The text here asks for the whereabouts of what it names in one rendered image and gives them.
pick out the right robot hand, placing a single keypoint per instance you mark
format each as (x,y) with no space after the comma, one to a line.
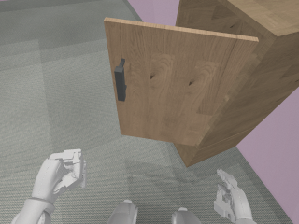
(236,205)

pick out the handle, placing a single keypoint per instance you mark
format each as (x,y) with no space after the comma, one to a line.
(120,81)

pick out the robot right shin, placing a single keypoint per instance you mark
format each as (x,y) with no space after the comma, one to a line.
(183,209)

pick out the left robot hand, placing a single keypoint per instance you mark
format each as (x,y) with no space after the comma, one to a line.
(73,172)

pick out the left robot forearm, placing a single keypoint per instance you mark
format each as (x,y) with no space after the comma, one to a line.
(35,211)

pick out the cupboard door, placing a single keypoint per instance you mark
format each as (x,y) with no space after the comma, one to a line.
(175,77)

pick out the robot left thigh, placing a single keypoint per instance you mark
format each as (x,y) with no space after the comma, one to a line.
(124,213)

